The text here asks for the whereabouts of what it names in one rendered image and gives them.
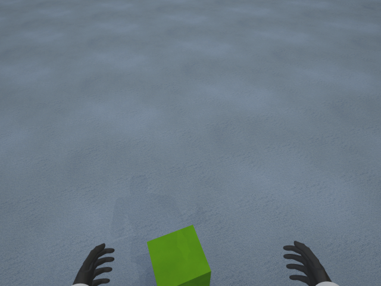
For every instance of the right robot hand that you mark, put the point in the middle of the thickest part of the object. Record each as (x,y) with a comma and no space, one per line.
(315,272)

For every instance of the carton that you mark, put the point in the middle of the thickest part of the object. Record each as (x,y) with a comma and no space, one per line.
(179,260)

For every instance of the left robot hand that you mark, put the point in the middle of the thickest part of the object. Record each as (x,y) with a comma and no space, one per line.
(88,271)

